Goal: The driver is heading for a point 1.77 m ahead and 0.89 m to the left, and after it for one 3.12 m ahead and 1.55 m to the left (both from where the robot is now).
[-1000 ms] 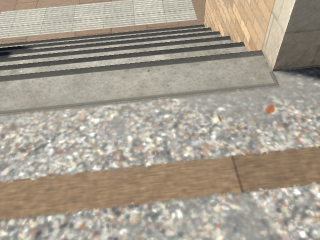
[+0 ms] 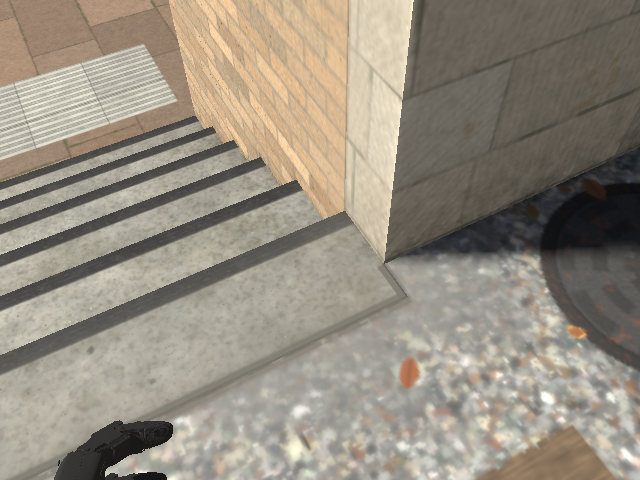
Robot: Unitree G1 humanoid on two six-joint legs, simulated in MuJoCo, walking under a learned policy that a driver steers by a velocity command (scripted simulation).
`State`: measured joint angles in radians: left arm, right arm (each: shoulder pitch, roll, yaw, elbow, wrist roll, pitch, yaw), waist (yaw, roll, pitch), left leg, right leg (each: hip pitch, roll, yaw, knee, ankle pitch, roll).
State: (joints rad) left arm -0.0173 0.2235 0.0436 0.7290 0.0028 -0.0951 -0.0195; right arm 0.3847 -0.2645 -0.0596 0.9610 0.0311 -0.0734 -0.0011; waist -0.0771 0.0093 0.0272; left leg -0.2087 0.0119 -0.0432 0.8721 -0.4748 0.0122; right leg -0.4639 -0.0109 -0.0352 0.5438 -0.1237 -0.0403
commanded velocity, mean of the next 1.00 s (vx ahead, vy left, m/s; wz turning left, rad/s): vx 0.50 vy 0.00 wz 0.52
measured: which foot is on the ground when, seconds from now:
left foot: up 0.00-0.46, down 0.48-0.92, up 0.94-1.00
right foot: down 0.00-0.50, up 0.52-0.90, down 0.92-1.00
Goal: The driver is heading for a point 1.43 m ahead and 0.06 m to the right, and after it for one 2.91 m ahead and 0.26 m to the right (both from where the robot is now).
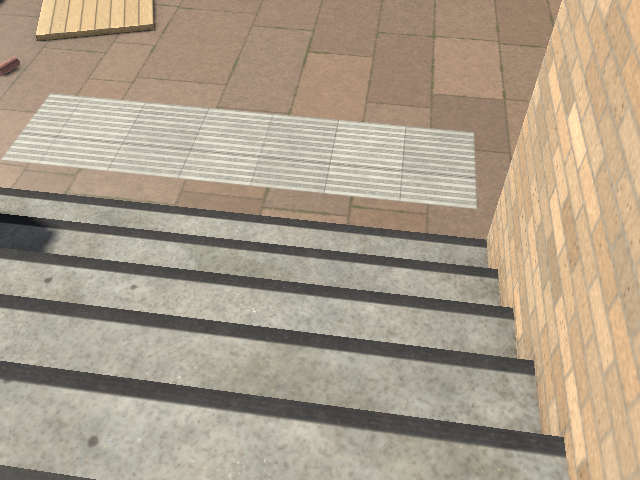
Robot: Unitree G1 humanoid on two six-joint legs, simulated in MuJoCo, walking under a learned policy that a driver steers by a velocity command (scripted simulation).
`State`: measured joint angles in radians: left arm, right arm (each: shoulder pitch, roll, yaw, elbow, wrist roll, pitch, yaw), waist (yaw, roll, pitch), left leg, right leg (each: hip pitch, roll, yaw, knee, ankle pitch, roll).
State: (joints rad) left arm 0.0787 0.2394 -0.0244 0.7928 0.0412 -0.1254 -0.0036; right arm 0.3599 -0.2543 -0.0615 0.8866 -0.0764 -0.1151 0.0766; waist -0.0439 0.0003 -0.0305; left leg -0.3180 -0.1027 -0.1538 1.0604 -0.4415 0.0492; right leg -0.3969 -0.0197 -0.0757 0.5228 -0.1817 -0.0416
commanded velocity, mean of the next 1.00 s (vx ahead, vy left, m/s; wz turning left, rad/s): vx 0.50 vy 0.00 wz -0.01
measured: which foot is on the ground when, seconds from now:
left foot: up 0.00-0.38, down 0.40-1.00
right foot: down 0.00-0.40, up 0.42-1.00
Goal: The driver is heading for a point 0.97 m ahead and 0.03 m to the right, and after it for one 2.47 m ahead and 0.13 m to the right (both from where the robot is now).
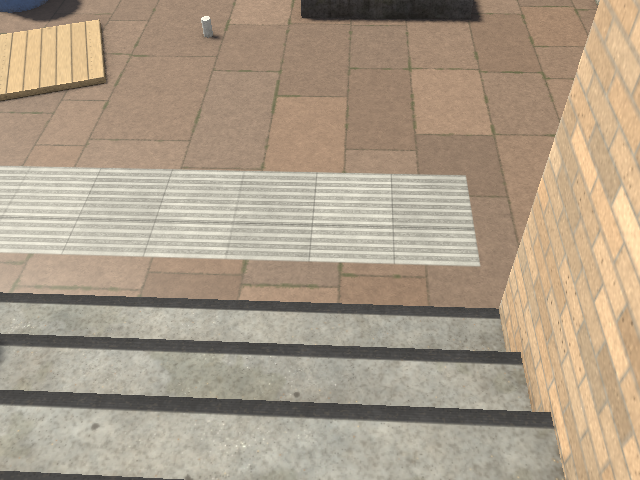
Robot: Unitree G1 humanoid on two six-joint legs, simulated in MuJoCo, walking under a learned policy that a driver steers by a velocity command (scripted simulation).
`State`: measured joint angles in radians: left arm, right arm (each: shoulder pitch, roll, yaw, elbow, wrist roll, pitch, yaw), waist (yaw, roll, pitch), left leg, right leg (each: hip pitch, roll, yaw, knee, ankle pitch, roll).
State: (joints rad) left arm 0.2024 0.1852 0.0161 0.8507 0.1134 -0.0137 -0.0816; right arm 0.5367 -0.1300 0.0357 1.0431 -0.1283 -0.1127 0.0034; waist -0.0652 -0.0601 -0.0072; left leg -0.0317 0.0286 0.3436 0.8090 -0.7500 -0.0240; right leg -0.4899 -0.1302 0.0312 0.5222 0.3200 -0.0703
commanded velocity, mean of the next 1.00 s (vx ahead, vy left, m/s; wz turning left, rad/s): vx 0.50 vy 0.00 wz -0.09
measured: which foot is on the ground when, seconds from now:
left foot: down 0.00-0.10, up 0.12-0.48, down 0.50-1.00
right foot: up 0.00-0.06, down 0.08-0.52, up 0.54-1.00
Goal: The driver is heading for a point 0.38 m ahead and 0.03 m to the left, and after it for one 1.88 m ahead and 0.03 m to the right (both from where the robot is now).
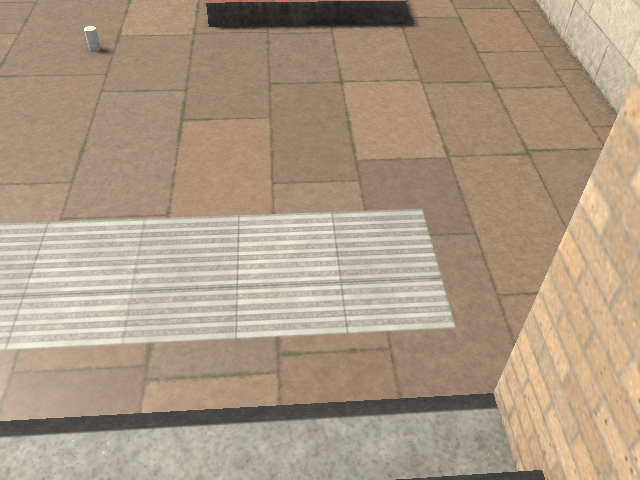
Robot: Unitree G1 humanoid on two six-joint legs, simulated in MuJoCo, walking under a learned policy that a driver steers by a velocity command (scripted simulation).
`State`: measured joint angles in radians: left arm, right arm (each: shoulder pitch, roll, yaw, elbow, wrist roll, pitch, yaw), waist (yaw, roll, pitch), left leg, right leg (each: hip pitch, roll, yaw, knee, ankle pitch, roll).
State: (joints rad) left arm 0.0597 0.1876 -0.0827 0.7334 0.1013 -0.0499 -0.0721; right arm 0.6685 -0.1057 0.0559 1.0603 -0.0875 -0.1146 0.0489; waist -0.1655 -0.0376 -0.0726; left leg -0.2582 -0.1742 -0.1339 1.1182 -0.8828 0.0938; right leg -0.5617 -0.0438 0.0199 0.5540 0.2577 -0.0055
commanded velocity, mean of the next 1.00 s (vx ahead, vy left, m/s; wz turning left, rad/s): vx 0.24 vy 0.00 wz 0.23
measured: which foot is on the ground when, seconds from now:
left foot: down 0.00-0.06, up 0.08-0.64, down 0.66-1.00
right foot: up 0.00-0.02, down 0.04-0.64, up 0.66-1.00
